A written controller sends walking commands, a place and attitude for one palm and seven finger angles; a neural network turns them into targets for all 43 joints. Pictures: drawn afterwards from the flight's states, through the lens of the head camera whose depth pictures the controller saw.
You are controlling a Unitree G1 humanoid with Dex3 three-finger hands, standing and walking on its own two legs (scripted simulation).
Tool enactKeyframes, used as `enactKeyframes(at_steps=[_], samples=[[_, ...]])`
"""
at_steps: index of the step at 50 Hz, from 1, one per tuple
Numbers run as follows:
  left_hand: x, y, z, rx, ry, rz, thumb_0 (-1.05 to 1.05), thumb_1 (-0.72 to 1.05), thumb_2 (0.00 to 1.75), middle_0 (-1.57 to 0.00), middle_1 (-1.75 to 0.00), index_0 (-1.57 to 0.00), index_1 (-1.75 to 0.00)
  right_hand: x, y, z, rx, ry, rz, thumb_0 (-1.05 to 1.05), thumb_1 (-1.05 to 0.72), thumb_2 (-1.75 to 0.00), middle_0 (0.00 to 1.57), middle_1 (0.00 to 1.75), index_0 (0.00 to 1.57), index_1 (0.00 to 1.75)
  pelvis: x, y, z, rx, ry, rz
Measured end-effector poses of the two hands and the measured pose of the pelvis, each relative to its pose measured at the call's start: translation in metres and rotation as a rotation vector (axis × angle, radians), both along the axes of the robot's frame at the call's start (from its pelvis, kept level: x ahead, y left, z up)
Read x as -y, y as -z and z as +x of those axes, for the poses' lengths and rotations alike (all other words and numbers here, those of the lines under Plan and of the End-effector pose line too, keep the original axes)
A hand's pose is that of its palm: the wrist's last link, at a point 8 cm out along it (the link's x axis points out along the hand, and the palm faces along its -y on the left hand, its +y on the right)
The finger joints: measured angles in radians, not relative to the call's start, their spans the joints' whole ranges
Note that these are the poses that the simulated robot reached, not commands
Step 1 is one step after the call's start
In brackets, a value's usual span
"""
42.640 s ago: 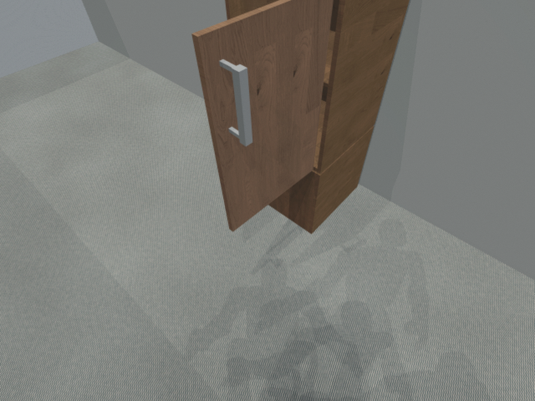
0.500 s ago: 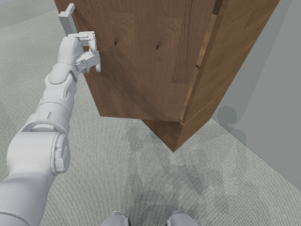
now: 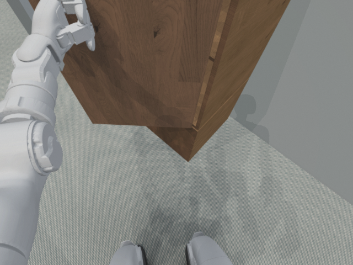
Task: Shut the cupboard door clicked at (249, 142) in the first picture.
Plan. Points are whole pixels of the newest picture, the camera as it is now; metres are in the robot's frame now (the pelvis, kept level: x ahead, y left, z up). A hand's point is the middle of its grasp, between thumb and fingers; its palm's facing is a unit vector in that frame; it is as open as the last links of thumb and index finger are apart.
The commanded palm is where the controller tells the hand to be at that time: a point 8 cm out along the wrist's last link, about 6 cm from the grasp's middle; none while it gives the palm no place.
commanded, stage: push the door shut along its arc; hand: left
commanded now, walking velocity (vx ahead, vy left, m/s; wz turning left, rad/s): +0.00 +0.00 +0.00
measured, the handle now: (42, 26) +0.59 +0.17 +0.15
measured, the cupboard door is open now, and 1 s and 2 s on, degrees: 40 31 29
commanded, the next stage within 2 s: pull the fist back off the door in 0.76 s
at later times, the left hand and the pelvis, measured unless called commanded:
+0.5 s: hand (96, 24) +0.57 +0.07 +0.17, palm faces -0.35 -0.94 -0.01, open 3.4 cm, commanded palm +0.62 +0.08 +0.15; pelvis -0.01 +0.01 -0.01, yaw +1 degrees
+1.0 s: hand (105, 10) +0.60 +0.05 +0.17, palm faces +0.01 -1.00 +0.10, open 3.3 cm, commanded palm +0.60 +0.07 +0.15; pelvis +0.00 +0.01 -0.02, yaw +1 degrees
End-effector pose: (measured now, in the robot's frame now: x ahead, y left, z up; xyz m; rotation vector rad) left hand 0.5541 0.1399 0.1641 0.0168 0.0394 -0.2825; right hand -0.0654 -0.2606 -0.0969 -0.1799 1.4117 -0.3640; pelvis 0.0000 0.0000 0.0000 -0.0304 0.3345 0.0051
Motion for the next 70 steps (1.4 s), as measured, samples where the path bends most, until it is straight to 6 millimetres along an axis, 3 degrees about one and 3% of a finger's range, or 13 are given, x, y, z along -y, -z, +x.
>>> enactKeyframes(at_steps=[22,44,49,53,58,63,70], samples=[[0.013,-0.003,0.012,0.002,0.066,0.001,0.03,0.95,1.01,-1.30,-1.50,-1.30,-1.50,0.000,0.003,0.014,0.003,-0.051,-0.044,0.00,-0.91,-0.90,0.21,0.30,0.21,0.30,-0.007,0.009,-0.004,-0.038,-0.028,-0.020],[0.028,-0.005,0.023,-0.001,0.081,0.015,0.04,1.05,1.08,-1.30,-1.50,-1.30,-1.50,-0.012,0.002,-0.025,-0.065,0.004,-0.035,0.00,-0.90,-0.90,0.21,0.30,0.21,0.30,-0.008,0.014,-0.007,-0.060,-0.020,-0.019],[0.037,-0.003,0.025,-0.038,-0.223,-0.103,0.04,0.93,1.02,-1.31,-1.50,-1.30,-1.50,-0.017,0.002,-0.024,-0.067,-0.053,0.020,0.00,-0.91,-0.90,0.20,0.30,0.20,0.30,-0.007,0.015,-0.005,-0.087,-0.030,-0.028],[0.051,-0.004,0.024,0.013,-0.410,-0.044,0.05,0.92,1.00,-1.30,-1.50,-1.30,-1.50,-0.023,0.006,-0.023,-0.058,-0.078,0.074,0.00,-0.91,-0.90,0.20,0.30,0.20,0.30,-0.004,0.020,-0.004,-0.109,-0.032,-0.025],[0.056,-0.004,0.026,0.069,-0.413,0.028,0.04,0.95,0.99,-1.30,-1.50,-1.29,-1.50,-0.031,0.010,-0.026,-0.065,-0.026,0.121,0.00,-0.91,-0.90,0.20,0.30,0.20,0.30,0.000,0.018,-0.003,-0.103,-0.022,-0.017],[0.056,0.001,0.023,0.011,-0.358,0.042,0.03,0.94,0.95,-1.30,-1.50,-1.29,-1.50,-0.035,0.005,-0.026,-0.087,0.000,0.156,0.00,-0.91,-0.90,0.20,0.30,0.20,0.30,0.003,0.006,0.004,-0.074,-0.013,-0.008],[0.064,0.003,0.007,0.024,-0.340,-0.013,0.02,0.92,0.92,-1.30,-1.50,-1.30,-1.50,-0.021,-0.003,-0.004,-0.051,-0.018,0.147,0.00,-0.91,-0.90,0.20,0.30,0.20,0.30,0.007,-0.008,0.019,-0.025,-0.005,0.003]])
